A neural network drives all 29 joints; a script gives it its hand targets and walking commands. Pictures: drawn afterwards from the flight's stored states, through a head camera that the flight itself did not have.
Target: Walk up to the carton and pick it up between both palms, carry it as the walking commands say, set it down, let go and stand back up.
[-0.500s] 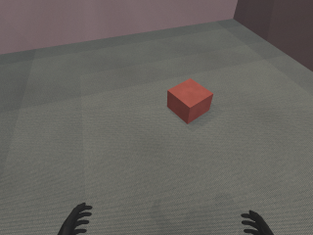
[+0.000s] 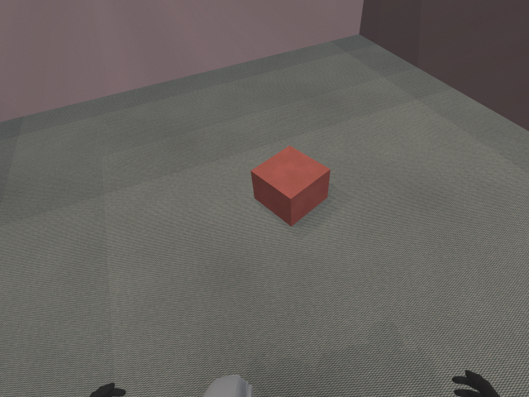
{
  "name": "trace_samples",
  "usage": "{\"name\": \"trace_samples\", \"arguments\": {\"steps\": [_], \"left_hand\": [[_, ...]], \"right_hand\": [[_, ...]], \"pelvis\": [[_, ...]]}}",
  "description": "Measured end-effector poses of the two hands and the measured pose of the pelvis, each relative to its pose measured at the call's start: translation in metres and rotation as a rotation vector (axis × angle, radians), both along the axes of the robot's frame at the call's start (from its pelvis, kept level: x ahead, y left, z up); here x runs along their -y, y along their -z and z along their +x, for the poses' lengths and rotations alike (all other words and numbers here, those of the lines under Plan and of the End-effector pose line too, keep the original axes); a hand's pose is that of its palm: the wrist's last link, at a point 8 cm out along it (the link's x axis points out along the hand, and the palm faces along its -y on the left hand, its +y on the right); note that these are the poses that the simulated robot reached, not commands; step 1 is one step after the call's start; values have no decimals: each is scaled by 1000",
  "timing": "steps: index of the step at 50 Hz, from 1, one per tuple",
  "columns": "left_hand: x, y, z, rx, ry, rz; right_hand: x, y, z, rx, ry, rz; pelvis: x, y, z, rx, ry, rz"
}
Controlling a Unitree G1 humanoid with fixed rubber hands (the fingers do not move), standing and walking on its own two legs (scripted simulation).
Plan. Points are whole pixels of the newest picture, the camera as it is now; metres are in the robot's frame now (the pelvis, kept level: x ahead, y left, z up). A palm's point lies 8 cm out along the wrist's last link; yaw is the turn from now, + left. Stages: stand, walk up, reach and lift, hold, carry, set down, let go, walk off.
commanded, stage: walk up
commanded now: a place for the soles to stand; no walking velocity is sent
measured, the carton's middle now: (290, 184) +1.20 +0.01 -0.65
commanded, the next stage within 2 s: none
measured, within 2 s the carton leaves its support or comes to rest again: neither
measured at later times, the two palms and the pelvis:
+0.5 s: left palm (85, 348) +0.21 +0.36 -0.08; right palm (462, 355) +0.22 -0.26 -0.05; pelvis +0.13 +0.06 +0.01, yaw -4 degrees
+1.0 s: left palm (127, 299) +0.30 +0.31 -0.07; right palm (462, 313) +0.31 -0.30 -0.10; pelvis +0.21 +0.00 -0.01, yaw -8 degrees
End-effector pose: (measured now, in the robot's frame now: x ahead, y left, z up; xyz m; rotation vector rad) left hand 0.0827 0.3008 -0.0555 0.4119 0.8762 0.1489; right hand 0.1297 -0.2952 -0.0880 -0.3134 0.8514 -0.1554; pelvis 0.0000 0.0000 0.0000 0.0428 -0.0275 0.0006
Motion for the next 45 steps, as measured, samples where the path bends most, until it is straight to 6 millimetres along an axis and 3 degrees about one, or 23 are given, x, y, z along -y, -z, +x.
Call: {"name": "trace_samples", "arguments": {"steps": [7, 13, 18, 23, 28, 35, 40, 45], "left_hand": [[-14, 12, 15, -37, -27, -34], [-38, 34, 51, -61, -33, -74], [-52, 33, 90, -94, 26, -72], [-57, 26, 120, -139, 71, -56], [-49, 17, 148, -138, 103, -37], [-24, 5, 183, -123, 139, 5], [-7, 14, 192, -94, 116, 35], [-2, 11, 199, -87, 76, 36]], "right_hand": [[-14, -14, 43, 6, -17, -25], [-39, -18, 85, 19, -31, -64], [-46, -26, 88, 34, 37, -69], [-43, -37, 88, 40, 100, -72], [-34, -37, 91, 39, 141, -57], [-9, -19, 102, 25, 179, -11], [10, 12, 128, -16, 145, 12], [13, 15, 155, -33, 112, 20]], "pelvis": [[-15, -2, 38, 7, 4, -37], [-41, 6, 77, -3, -3, -76], [-58, 1, 100, -1, 25, -76], [-62, -8, 119, 2, 59, -63], [-56, -13, 135, 13, 82, -46], [-30, -10, 159, 19, 113, 0], [-6, 10, 177, 16, 125, 8], [1, 8, 194, 7, 137, -7]]}}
